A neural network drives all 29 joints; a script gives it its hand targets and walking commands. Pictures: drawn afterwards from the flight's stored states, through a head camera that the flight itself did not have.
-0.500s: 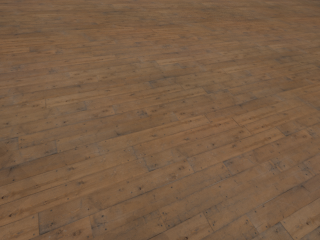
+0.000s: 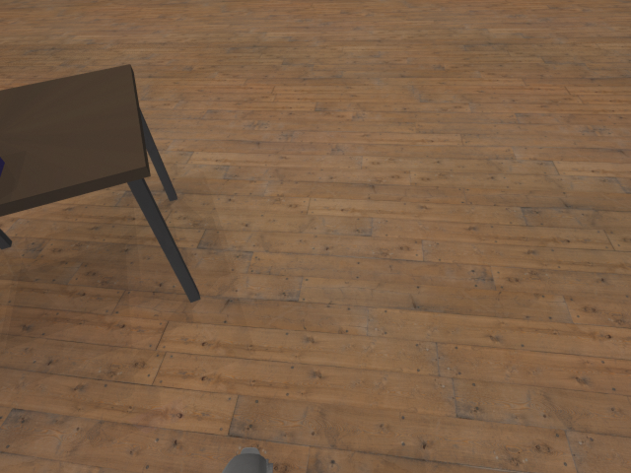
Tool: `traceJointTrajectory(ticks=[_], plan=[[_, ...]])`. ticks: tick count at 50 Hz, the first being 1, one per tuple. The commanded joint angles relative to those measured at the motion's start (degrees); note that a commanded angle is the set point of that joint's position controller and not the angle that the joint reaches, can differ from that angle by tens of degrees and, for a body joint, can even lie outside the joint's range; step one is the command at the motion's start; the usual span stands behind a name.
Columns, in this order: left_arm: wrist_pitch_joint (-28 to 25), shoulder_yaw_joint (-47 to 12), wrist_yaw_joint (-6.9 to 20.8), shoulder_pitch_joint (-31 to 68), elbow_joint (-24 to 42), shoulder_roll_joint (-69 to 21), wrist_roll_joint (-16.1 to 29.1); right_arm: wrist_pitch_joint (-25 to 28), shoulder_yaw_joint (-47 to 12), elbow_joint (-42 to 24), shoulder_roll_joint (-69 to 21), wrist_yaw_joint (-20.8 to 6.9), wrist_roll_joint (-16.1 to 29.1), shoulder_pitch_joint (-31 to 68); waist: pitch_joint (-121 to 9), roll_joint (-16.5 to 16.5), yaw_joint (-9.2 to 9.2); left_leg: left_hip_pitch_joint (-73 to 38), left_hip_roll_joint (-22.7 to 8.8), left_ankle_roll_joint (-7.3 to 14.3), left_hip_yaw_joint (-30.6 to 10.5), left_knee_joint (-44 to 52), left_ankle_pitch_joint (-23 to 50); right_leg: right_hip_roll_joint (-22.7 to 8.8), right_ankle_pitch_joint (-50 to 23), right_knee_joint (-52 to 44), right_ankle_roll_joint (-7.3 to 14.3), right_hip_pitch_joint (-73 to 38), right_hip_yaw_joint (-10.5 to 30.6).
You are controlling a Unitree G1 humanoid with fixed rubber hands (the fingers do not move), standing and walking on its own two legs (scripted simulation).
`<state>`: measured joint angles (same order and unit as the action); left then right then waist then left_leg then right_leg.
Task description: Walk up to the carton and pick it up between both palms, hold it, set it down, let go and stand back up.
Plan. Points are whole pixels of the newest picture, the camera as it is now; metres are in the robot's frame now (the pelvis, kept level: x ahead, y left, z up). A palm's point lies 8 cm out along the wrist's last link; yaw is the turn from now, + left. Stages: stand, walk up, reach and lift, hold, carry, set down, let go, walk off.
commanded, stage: walk up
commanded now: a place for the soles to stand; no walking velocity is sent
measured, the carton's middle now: out of the picture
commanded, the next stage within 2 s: none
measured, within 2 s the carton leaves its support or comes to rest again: neither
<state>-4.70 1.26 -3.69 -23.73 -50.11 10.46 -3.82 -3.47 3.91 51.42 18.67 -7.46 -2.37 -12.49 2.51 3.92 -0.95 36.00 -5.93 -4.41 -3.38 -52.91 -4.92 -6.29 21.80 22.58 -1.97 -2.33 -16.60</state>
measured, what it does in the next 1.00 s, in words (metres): walks ahead, turning left: left foot, then right foot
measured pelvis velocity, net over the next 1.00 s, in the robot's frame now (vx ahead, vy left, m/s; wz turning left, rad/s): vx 0.41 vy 0.18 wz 0.72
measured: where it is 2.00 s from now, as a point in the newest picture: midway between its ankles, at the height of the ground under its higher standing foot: (172, 386)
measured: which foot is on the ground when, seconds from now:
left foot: up 0.00-0.14, down 0.16-0.60, up 0.62-1.00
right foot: down 0.00-0.22, up 0.24-0.56, down 0.58-1.00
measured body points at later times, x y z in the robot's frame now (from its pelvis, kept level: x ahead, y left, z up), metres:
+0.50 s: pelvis +0.24 +0.08 +0.00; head +0.26 +0.10 +0.44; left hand +0.28 +0.36 -0.11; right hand +0.36 -0.17 -0.13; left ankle +0.19 +0.16 -0.74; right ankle +0.39 -0.03 -0.70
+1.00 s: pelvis +0.41 +0.18 +0.00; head +0.44 +0.17 +0.45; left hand +0.20 +0.33 -0.12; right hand +0.64 +0.05 -0.15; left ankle +0.41 +0.40 -0.68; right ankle +0.43 +0.02 -0.74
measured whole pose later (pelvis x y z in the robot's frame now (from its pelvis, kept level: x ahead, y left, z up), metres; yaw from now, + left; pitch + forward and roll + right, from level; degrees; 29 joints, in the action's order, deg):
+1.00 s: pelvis +0.41 +0.18 +0.00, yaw +41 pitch -2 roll -1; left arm -5.3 0.8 -2.1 -31.2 -50.7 10.3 -2.8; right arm -1.7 0.7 50.4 15.4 -5.0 -2.9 -12.7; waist 3.5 5.0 -1.4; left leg 37.2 -5.6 -3.1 -1.5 -52.5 -2.0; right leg -8.6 20.0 24.7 -4.4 -0.1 -18.8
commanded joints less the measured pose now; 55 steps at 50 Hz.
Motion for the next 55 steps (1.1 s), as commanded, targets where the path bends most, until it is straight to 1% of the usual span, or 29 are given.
traceJointTrajectory(ticks=[1, 4, 6, 7, 8, 9, 10, 11, 13, 15, 19, 21, 23, 25, 27, 28, 29, 30, 31, 32, 33, 35, 36, 39, 43, 47, 51, 53, 55], plan=[[-0.2, 3.0, 0.0, -2.2, 4.0, 12.1, 0.0, 2.5, -3.0, -5.8, -0.2, -0.3, 0.0, 11.2, 10.5, -14.8, -1.8, -3.9, 1.0, 3.9, 10.7, 12.2, 3.0, -11.3, -31.3, -9.7, 7.2, 6.2, -4.2], [1.0, 3.3, 0.1, -3.0, 4.7, 13.5, -0.6, 2.5, -2.5, -5.2, 1.6, 0.5, -0.7, 9.3, 8.3, -12.7, 0.09, -10.1, 3.2, 6.7, 13.1, 15.9, -2.6, -13.5, -34.8, -5.0, 8.4, 4.1, -5.8], [2.0, 3.4, 0.4, -2.0, 5.6, 14.8, -0.6, 2.9, -1.0, -2.0, 3.9, 2.2, -1.6, -0.2, 3.0, -9.4, 5.29, -22.6, 6.6, 9.7, 12.5, 20.0, -5.5, -11.8, -37.2, 9.9, 8.1, 5.8, -6.5], [2.5, 3.1, 0.8, -3.9, 6.2, 15.0, -0.3, 3.2, 0.3, 0.5, 6.6, 3.6, -2.1, -8.7, -4.7, -3.7, 8.96, -35.9, 7.7, 12.4, 7.2, 21.6, -5.2, -8.0, -33.2, 24.7, 6.5, 10.3, -6.6], [2.9, 2.3, 1.7, -8.0, 7.6, 13.1, 0.5, 3.1, 2.3, 0.9, 12.5, 4.7, -1.4, -15.6, -14.2, 4.9, 10.65, -49.2, -0.9, 17.4, -8.5, 19.2, 1.0, -2.4, -16.8, 41.7, 4.1, 19.1, -4.2], [3.4, 2.0, 2.7, -10.6, 9.5, 11.2, 2.1, 2.6, 2.8, -0.2, 15.4, 5.8, 0.1, -15.4, -19.5, 10.5, 9.64, -63.2, -10.1, 25.3, -28.7, 21.5, 6.4, 6.0, 15.5, 56.1, 1.8, 36.0, 1.3], [3.4, 2.2, 2.9, -8.0, 10.5, 10.8, 3.9, 2.2, 2.7, -0.6, 14.0, 6.7, 2.4, -14.8, -21.2, 5.8, 10.15, -63.3, -13.1, 28.3, -37.7, 28.0, -1.7, 5.4, 14.9, 58.0, 2.1, 39.8, 9.6], [2.8, 2.6, 3.3, -3.5, 12.0, 12.1, 4.2, 1.8, 2.4, -2.0, 12.4, 7.4, 3.2, -11.0, -18.9, 3.6, 9.42, -58.4, -12.4, 26.5, -35.6, 31.8, -4.9, 3.3, 11.7, 59.6, 2.6, 39.9, 12.7], [1.3, 1.8, 4.2, 4.3, 14.6, 9.5, 3.2, 2.1, 2.1, -3.5, 8.3, 8.6, 2.4, -7.4, -11.0, -3.1, 8.36, -46.4, -7.9, 21.4, -19.9, 30.3, 11.8, -0.3, 7.3, 53.2, 4.2, 36.7, 14.9], [0.7, 1.4, 4.4, 4.2, 15.7, 6.8, 2.2, 3.2, 1.8, -3.5, 6.3, 7.8, 1.8, -4.6, -1.4, 0.1, 5.5, -31.8, -4.4, 18.8, -13.1, 30.1, 19.6, -0.5, 5.9, 44.0, 3.8, 32.0, 15.9], [1.4, 2.0, 3.6, -1.0, 12.9, 7.0, 2.0, 5.2, 0.7, -6.6, 2.5, 5.4, 0.9, -1.4, 0.3, 1.0, 1.81, -21.4, 0.9, 18.2, -8.7, 31.4, 18.9, 2.1, 2.0, 33.6, 2.4, 25.8, 13.3], [1.5, 2.2, 3.2, 0.3, 13.8, 7.5, 2.8, 5.0, 0.6, -7.3, 2.9, 4.8, 1.1, -0.6, 2.7, 2.5, 1.07, -12.3, 1.0, 17.5, -10.5, 33.2, 12.8, 3.1, 0.6, 25.8, 2.0, 21.0, 10.8], [1.2, 2.1, 2.5, 0.0, 14.1, 6.9, 2.8, 4.6, 0.7, -7.9, 3.7, 4.1, 0.4, 0.4, 2.6, 6.3, 0.92, -7.7, 2.7, 16.2, -10.6, 32.0, 4.7, 4.0, -8.8, 19.1, 1.6, 15.2, 9.8], [1.0, 2.8, 1.6, -3.0, 13.0, 7.4, 1.9, 4.1, 0.4, -8.1, 3.3, 3.8, 0.0, 0.7, -0.5, 4.3, -0.38, -6.7, 5.6, 12.7, -10.3, 26.2, -5.3, 5.3, -21.0, 12.8, 2.1, 6.7, 9.8], [0.9, 4.1, 0.6, -5.7, 12.2, 9.9, 0.8, 3.9, -0.3, -8.7, 2.4, 3.5, 0.1, -0.7, -4.6, -0.6, -2.07, -4.1, 7.7, 9.0, -10.4, 18.8, -15.1, 5.0, -21.2, 9.7, 3.1, -1.9, 11.6], [0.9, 4.7, 0.1, -7.5, 12.3, 11.7, 0.4, 3.8, -0.7, -9.1, 1.5, 3.4, 0.2, -2.1, -5.7, -4.0, -3.51, 0.3, 9.0, 7.4, -9.8, 13.1, -20.9, 1.3, -13.0, 7.6, 4.2, -6.1, 16.2], [0.7, 5.2, -0.6, -10.7, 12.4, 14.9, -0.2, 3.7, -1.6, -9.3, -1.2, 3.3, 0.2, -5.8, -8.4, -12.4, -4.46, 3.4, 13.1, 4.3, -6.6, -1.1, -29.6, -13.4, 7.2, -1.4, 6.9, -8.4, 35.0], [1.0, 4.8, -1.8, -7.7, 13.6, 15.8, 0.2, 2.6, -1.0, -7.3, 0.2, 4.0, -1.0, -11.5, -3.0, -7.5, -0.54, 2.8, 11.2, 1.7, -6.0, -13.3, -29.2, -24.1, 25.6, -10.4, 5.9, 0.7, 50.3], [1.8, 6.0, -2.4, -2.2, 13.3, 18.6, 1.3, 1.5, -0.6, -6.2, 2.7, 4.5, -0.1, -15.5, -0.8, -11.6, 2.29, 4.1, 7.6, 1.0, -2.0, -19.0, -28.6, -28.9, 32.8, -13.3, 11.1, 4.2, 58.3], [1.9, 5.5, -2.2, -0.1, 13.3, 16.6, 1.4, 1.3, -0.2, -6.2, 4.5, 4.6, -0.8, -14.2, 1.7, -12.6, 2.04, 6.0, 5.8, 0.6, -1.8, -21.4, -29.3, -28.6, 34.4, -15.0, 13.7, 6.5, 61.0], [1.0, 4.2, -1.5, -1.1, 12.4, 14.0, 2.4, 2.0, 0.2, -7.6, 5.5, 4.5, -2.3, -8.7, 5.8, -11.2, 0.37, 7.8, 4.7, 0.6, -3.1, -21.4, -27.6, -26.5, 30.5, -16.7, 14.3, 10.3, 56.8], [-0.9, 2.7, -0.8, -3.0, 10.1, 10.3, 2.7, 2.9, 0.6, -6.7, 5.2, 4.1, -2.8, -3.4, 11.1, -7.2, -1.37, 7.4, 1.8, 1.0, -4.6, -16.7, -18.5, -19.8, 17.3, -14.4, 10.0, 15.2, 35.4], [-1.4, 2.2, -0.7, -2.3, 8.9, 9.1, 2.4, 3.2, 0.3, -6.1, 3.0, 3.6, -1.9, -4.6, 11.0, -8.0, -0.66, 5.5, 2.4, 1.3, -5.0, -14.4, -14.9, -15.7, 11.7, -12.6, 7.3, 15.5, 26.6], [-2.0, 1.4, 0.5, -3.2, 5.8, 6.8, 2.1, 3.0, -1.5, -5.4, -1.8, 2.7, -0.7, -5.4, 5.8, -12.4, 0.94, 4.1, 4.3, 1.7, -1.5, -16.0, -7.1, -10.8, 3.2, -10.4, 6.1, 13.0, 14.8], [-2.3, 1.2, 1.1, -2.4, 5.6, 6.6, 1.7, 2.6, -2.8, -5.8, -3.0, 2.2, -0.1, -1.4, 4.1, -15.9, 1.7, 4.1, 2.1, 0.7, 1.8, -8.9, 1.6, -10.5, -8.2, -10.2, 7.8, 12.1, 5.6], [-2.6, 0.8, 1.7, -5.8, 4.8, 7.6, 0.4, 3.4, -4.2, -6.5, -3.8, 2.3, -0.5, 5.9, 5.3, -15.6, -0.28, 0.6, 0.6, 1.7, 4.8, 5.9, 5.3, -10.9, -30.3, -6.9, 8.0, 7.8, 0.0], [-0.6, 1.6, 1.0, -6.7, 4.1, 12.6, -0.2, 3.8, -4.3, -5.0, -3.0, 2.6, -2.0, 6.2, 4.8, -14.3, 0.1, -7.0, 1.0, 4.0, 7.0, 16.4, 0.9, -14.4, -29.8, -5.6, 9.2, 3.0, -1.8], [0.7, 2.0, 1.0, -5.7, 3.5, 13.9, -0.6, 4.2, -2.9, -2.6, -0.9, 3.5, -2.5, -1.9, 2.0, -11.0, 4.23, -17.7, 2.1, 5.7, 5.6, 20.1, -1.6, -15.3, -28.8, 3.3, 9.6, 4.6, -2.2], [1.9, 1.1, 2.0, -9.2, 3.3, 11.8, -0.6, 5.1, -0.1, 2.0, 5.6, 5.2, -1.7, -16.4, -7.1, 3.5, 10.44, -36.1, 5.0, 7.4, 2.6, 22.6, 1.7, -8.6, -21.7, 26.1, 7.3, 10.9, -2.8]])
